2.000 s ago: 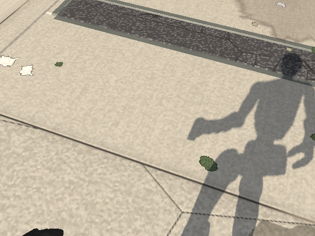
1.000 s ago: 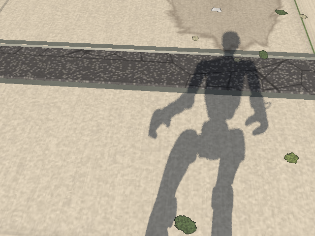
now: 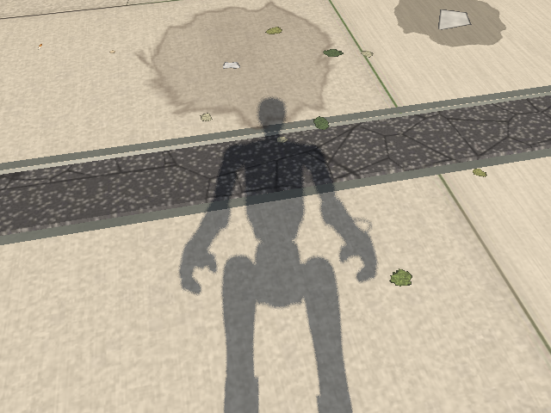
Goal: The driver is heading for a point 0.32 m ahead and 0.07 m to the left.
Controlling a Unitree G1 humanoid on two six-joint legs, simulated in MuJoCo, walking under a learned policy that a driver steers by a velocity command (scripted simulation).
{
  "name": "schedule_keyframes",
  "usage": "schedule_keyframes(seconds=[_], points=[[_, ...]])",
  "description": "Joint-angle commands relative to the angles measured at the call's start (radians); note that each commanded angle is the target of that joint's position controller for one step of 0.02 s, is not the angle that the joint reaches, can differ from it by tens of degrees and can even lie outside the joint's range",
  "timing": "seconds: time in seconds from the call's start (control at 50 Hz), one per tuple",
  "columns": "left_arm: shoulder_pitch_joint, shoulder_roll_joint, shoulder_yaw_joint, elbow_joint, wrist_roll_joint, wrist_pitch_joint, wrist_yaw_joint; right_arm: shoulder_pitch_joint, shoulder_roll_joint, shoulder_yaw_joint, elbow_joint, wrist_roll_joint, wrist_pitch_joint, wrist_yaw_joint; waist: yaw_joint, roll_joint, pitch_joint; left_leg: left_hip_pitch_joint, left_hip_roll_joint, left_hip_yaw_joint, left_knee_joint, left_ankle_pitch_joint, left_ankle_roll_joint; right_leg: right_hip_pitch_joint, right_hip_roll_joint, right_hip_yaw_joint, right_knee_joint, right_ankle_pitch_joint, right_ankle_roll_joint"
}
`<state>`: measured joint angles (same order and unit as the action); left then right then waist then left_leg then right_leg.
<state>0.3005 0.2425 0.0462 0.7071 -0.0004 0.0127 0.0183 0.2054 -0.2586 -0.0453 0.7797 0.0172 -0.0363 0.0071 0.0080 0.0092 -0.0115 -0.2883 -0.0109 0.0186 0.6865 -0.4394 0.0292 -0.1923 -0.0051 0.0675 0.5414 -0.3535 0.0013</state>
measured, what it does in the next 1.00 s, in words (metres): walks ahead: right foot, then left foot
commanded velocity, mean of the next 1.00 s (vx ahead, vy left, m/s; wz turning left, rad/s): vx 0.20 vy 0.00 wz -0.01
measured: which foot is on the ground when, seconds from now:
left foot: down 0.00-0.48, up 0.50-0.80, down 0.82-1.00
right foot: down 0.00-0.06, up 0.08-0.46, down 0.48-1.00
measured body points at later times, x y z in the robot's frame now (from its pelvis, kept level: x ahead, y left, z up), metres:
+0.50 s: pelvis +0.18 -0.03 -0.01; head +0.22 -0.04 +0.43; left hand +0.42 +0.19 -0.08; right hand +0.15 -0.32 -0.14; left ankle +0.00 +0.10 -0.72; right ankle +0.31 -0.14 -0.74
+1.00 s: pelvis +0.27 -0.03 +0.00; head +0.27 -0.02 +0.45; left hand +0.38 +0.22 -0.13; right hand +0.37 -0.29 -0.12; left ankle +0.27 +0.09 -0.73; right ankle +0.31 -0.14 -0.73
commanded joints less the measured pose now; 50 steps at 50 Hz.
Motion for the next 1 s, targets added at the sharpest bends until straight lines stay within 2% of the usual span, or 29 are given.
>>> schedule_keyframes(seconds=[0.02,0.04,0.06,0.08,0.1,0.12,0.14,0.18,0.22,0.32,0.36,0.42,0.46,0.48,0.5,0.52,0.54,0.58,0.6,0.66,0.74,0.8,0.82,0.84,0.86,0.88,0.9,0.94,1.0], points=[[-0.058,0.175,0.043,-0.064,-0.021,-0.026,0.008,-0.04,-0.064,-0.023,-0.074,0.016,-0.053,0.017,-0.036,-0.219,0.131,-0.012,0.009,0.012,-0.117,0.002,0.067,-0.129,-0.212,0.302,-0.302,-0.312,-0.163],[-0.084,0.163,0.04,-0.072,-0.023,-0.026,0.006,0.025,-0.069,-0.029,-0.037,0.008,-0.058,0.022,-0.066,-0.185,0.101,0.133,-0.01,0.021,-0.182,0.108,0.069,-0.188,-0.167,0.243,-0.255,-0.253,-0.136],[-0.112,0.13,0.031,-0.085,-0.016,-0.031,0.006,0.109,-0.092,-0.039,-0.002,0.002,-0.058,0.023,-0.097,-0.129,0.068,0.247,0.017,-0.033,-0.206,0.138,0.071,-0.249,-0.119,0.175,-0.145,-0.169,-0.103],[-0.144,0.062,0.012,-0.12,-0.01,-0.042,0.005,0.214,-0.163,-0.056,0.021,-0.002,-0.061,0.021,-0.12,0.067,0.04,0.354,0.174,-0.294,-0.341,-0.036,0.13,-0.385,-0.006,0.023,0.134,-0.107,-0.034],[-0.168,0.094,0.021,-0.171,-0.029,-0.059,0.013,0.274,-0.257,-0.078,0.022,-0.012,-0.067,0.033,-0.135,0.278,0.054,0.388,0.379,-0.701,-0.51,-0.177,0.276,-0.563,0.054,-0.024,0.396,-0.218,-0.003],[-0.155,0.147,0.038,-0.164,-0.046,-0.072,0.013,0.233,-0.202,-0.058,0.013,-0.018,-0.073,0.029,-0.107,0.192,0.108,0.366,0.422,-0.754,-0.527,-0.213,0.311,-0.663,-0.001,0.043,0.557,-0.235,-0.014],[-0.131,0.146,0.039,-0.143,-0.048,-0.082,0.003,0.195,-0.158,-0.045,0.0,-0.013,-0.074,0.02,-0.083,0.138,0.133,0.367,0.38,-0.653,-0.515,-0.199,0.282,-0.7,-0.039,0.052,0.609,-0.136,-0.031],[-0.13,0.126,0.039,-0.123,-0.026,-0.095,-0.011,0.15,-0.149,-0.037,-0.011,-0.015,-0.067,0.011,-0.06,0.083,0.122,0.363,0.312,-0.482,-0.521,-0.025,0.22,-0.706,-0.088,0.025,0.578,0.019,-0.04],[-0.146,0.104,0.034,-0.12,-0.014,-0.097,-0.027,0.149,-0.131,-0.027,-0.014,-0.017,-0.058,0.005,-0.06,0.084,0.099,0.319,0.244,-0.331,-0.546,0.172,0.188,-0.626,-0.098,-0.015,0.496,0.118,-0.021],[-0.278,0.036,0.002,-0.157,-0.012,-0.103,-0.05,0.178,-0.17,-0.028,0.01,-0.012,-0.034,-0.014,-0.093,0.081,0.105,0.216,0.172,-0.111,-0.522,0.534,0.154,-0.429,-0.041,-0.102,0.133,0.304,0.025],[-0.301,0.053,0.006,-0.166,-0.014,-0.105,-0.06,0.217,-0.196,-0.033,0.031,-0.008,-0.024,-0.016,-0.098,0.1,0.089,0.201,0.192,-0.102,-0.489,0.631,0.145,-0.336,-0.011,-0.114,0.07,0.36,0.02],[-0.248,0.112,0.029,-0.155,-0.012,-0.104,-0.064,0.176,-0.209,-0.039,0.03,0.005,-0.019,-0.019,-0.034,0.116,0.047,0.242,0.216,-0.107,-0.395,0.755,0.103,-0.228,0.004,-0.076,-0.003,0.388,-0.031],[-0.067,0.165,0.056,-0.094,0.006,-0.103,-0.05,0.144,-0.196,-0.037,0.019,0.006,-0.019,-0.022,0.069,0.082,-0.064,0.209,0.156,-0.068,-0.174,0.874,0.053,0.032,0.028,-0.097,-0.068,0.487,-0.081],[0.038,0.219,0.067,-0.078,0.019,-0.1,-0.036,0.164,-0.149,-0.021,0.001,-0.018,-0.021,-0.024,0.099,-0.013,-0.18,0.078,0.096,-0.039,0.05,0.621,0.008,0.267,-0.106,0.018,-0.018,0.798,-0.123],[0.046,0.267,0.058,-0.088,0.043,-0.09,-0.03,0.343,-0.037,0.016,0.009,-0.038,-0.023,-0.016,0.009,-0.295,-0.348,-0.171,-0.038,-0.047,0.431,-0.187,-0.062,0.536,-0.402,0.368,0.007,1.085,-0.31],[0.056,0.214,0.05,-0.083,0.026,-0.079,-0.04,0.391,-0.117,0.0,0.052,-0.008,-0.02,-0.011,0.034,-0.266,-0.451,-0.189,-0.046,-0.177,0.574,-0.249,-0.076,0.494,-0.418,0.513,-0.094,0.898,-0.367],[-0.027,0.178,0.039,-0.086,0.006,-0.074,-0.043,0.289,-0.178,-0.019,0.037,0.012,-0.009,-0.011,0.032,-0.174,-0.295,-0.264,0.005,-0.143,0.616,-0.198,-0.08,0.37,-0.365,0.392,-0.137,0.711,-0.325],[-0.149,0.107,0.012,-0.08,0.001,-0.073,-0.045,0.153,-0.155,-0.018,0.009,-0.005,0.016,-0.028,-0.002,-0.06,-0.121,-0.257,0.075,-0.107,0.513,-0.08,-0.087,0.125,-0.269,0.242,-0.198,0.581,-0.256],[-0.187,0.105,0.011,-0.073,0.012,-0.075,-0.045,0.159,-0.14,-0.018,0.008,-0.012,0.031,-0.034,-0.035,-0.081,-0.092,-0.171,0.097,-0.11,0.44,-0.034,-0.09,0.008,-0.237,0.184,-0.234,0.555,-0.237],[-0.238,0.103,0.012,-0.046,0.034,-0.083,-0.043,0.19,-0.086,-0.005,0.023,-0.022,0.053,-0.047,-0.071,-0.13,-0.083,-0.001,0.083,-0.068,0.216,-0.016,-0.101,-0.143,-0.189,0.083,-0.271,0.539,-0.237],[-0.233,0.133,0.017,-0.011,0.021,-0.061,-0.027,0.122,-0.099,-0.005,0.017,-0.026,0.066,-0.048,-0.043,-0.122,-0.087,0.097,0.074,-0.053,0.003,0.154,-0.078,-0.176,-0.192,0.103,-0.307,0.134,-0.226],[-0.227,0.089,-0.004,0.019,0.015,-0.048,-0.023,0.098,-0.096,-0.005,0.013,-0.047,0.065,-0.042,-0.061,-0.094,-0.013,0.198,0.067,-0.046,-0.155,0.246,-0.034,-0.282,-0.136,0.091,-0.304,-0.194,-0.131],[-0.195,0.072,-0.012,0.037,0.02,-0.047,-0.024,0.082,-0.115,-0.005,-0.003,-0.051,0.061,-0.045,-0.052,-0.056,0.019,0.188,0.115,-0.103,-0.235,0.259,-0.011,-0.288,-0.102,0.075,-0.271,-0.234,-0.083],[-0.143,0.089,-0.003,0.042,0.019,-0.044,-0.022,0.04,-0.19,-0.022,-0.007,-0.04,0.059,-0.051,0.01,0.056,0.064,0.066,0.138,-0.134,-0.263,0.097,0.025,-0.249,-0.038,0.011,-0.236,-0.183,-0.043],[-0.161,0.1,-0.002,0.047,0.021,-0.041,-0.016,0.021,-0.156,-0.018,0.0,-0.036,0.051,-0.048,0.002,0.103,0.073,-0.055,0.117,-0.131,-0.305,-0.059,0.031,-0.136,-0.014,-0.028,-0.183,-0.089,-0.022],[-0.169,0.097,-0.001,0.048,0.02,-0.039,-0.011,0.002,-0.11,-0.004,0.0,-0.043,0.039,-0.045,0.006,0.122,0.07,-0.096,0.109,-0.128,-0.331,-0.08,0.014,-0.074,-0.013,-0.033,-0.145,-0.018,-0.021],[-0.159,0.087,-0.003,0.059,0.018,-0.036,-0.007,-0.014,-0.093,0.001,0.003,-0.045,0.029,-0.042,0.016,0.135,0.06,-0.102,0.104,-0.124,-0.333,-0.036,-0.005,-0.039,-0.015,-0.038,-0.126,0.031,-0.029],[-0.138,0.094,0.0,0.08,0.02,-0.034,-0.004,-0.012,-0.082,0.005,0.008,-0.038,0.011,-0.039,0.014,0.1,0.037,-0.056,0.096,-0.11,-0.305,0.082,-0.024,-0.034,-0.021,-0.034,-0.117,0.095,-0.044],[-0.145,0.086,-0.002,0.106,0.015,-0.038,-0.007,0.022,-0.103,0.002,0.027,-0.028,0.003,-0.039,-0.004,0.038,-0.002,0.021,0.088,-0.095,-0.255,0.242,-0.021,-0.031,-0.026,-0.033,-0.106,0.205,-0.049]])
